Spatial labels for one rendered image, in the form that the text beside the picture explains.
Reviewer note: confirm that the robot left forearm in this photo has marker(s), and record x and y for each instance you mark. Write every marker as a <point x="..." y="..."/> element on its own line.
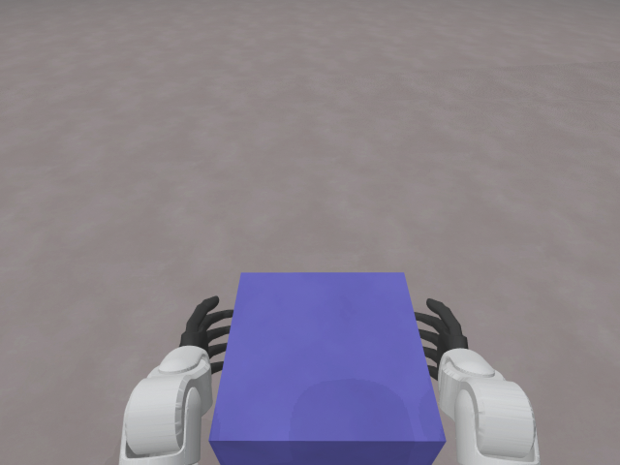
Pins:
<point x="162" y="422"/>

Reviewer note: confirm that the robot right forearm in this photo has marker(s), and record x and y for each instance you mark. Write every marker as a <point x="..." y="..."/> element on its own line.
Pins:
<point x="494" y="419"/>

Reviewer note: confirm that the robot right hand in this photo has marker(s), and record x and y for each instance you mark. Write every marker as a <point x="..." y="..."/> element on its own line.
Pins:
<point x="450" y="336"/>

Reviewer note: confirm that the robot left hand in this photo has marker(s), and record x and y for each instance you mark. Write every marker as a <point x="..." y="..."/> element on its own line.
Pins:
<point x="197" y="333"/>

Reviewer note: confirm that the carton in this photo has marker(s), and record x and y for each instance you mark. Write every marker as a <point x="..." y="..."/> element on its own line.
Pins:
<point x="325" y="368"/>

